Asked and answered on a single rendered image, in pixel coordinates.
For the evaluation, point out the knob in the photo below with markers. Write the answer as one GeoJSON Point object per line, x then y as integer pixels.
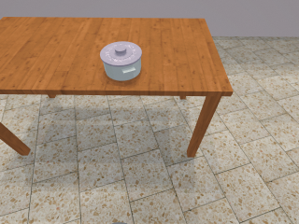
{"type": "Point", "coordinates": [120, 49]}

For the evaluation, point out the lid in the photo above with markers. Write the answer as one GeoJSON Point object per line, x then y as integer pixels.
{"type": "Point", "coordinates": [110, 57]}

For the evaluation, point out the pot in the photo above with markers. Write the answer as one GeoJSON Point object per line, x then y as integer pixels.
{"type": "Point", "coordinates": [123, 73]}

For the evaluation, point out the table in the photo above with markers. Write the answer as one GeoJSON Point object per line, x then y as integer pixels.
{"type": "Point", "coordinates": [61, 56]}

